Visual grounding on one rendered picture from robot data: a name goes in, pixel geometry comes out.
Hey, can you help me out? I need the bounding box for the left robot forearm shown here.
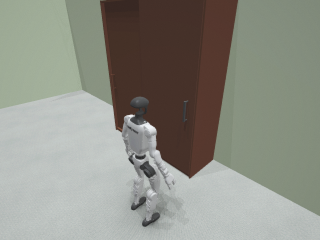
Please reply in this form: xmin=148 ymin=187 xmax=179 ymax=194
xmin=122 ymin=136 xmax=131 ymax=149

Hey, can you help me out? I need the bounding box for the robot left upper arm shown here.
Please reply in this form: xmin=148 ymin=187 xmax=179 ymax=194
xmin=122 ymin=114 xmax=133 ymax=139

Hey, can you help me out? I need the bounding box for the right robot forearm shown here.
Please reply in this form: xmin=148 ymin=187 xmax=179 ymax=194
xmin=153 ymin=150 xmax=169 ymax=177

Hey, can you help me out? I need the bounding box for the right robot thigh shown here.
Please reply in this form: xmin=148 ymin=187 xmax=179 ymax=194
xmin=143 ymin=162 xmax=161 ymax=200

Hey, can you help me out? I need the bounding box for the robot left hand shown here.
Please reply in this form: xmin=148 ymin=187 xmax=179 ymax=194
xmin=125 ymin=147 xmax=135 ymax=157

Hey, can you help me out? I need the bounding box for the robot right hand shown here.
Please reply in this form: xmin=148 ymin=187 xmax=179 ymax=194
xmin=164 ymin=173 xmax=176 ymax=190

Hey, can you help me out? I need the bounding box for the wardrobe door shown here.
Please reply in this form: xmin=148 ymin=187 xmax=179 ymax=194
xmin=138 ymin=0 xmax=205 ymax=175
xmin=104 ymin=0 xmax=144 ymax=129

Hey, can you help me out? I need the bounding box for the robot right foot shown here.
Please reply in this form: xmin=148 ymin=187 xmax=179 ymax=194
xmin=142 ymin=212 xmax=160 ymax=227

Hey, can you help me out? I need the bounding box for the robot right upper arm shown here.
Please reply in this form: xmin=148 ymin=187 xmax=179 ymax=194
xmin=144 ymin=124 xmax=159 ymax=159

